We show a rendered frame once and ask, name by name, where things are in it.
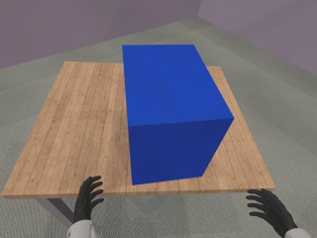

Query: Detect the table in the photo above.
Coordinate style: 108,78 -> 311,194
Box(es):
1,61 -> 276,229

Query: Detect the robot right hand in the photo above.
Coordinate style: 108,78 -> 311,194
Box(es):
246,188 -> 298,238

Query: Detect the robot right forearm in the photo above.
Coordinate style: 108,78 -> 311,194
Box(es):
284,228 -> 312,238

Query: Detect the robot left hand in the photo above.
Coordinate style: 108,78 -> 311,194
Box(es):
73,176 -> 104,224

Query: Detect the carton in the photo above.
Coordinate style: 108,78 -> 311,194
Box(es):
122,45 -> 235,185

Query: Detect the robot left forearm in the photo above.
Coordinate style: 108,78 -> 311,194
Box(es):
66,219 -> 97,238

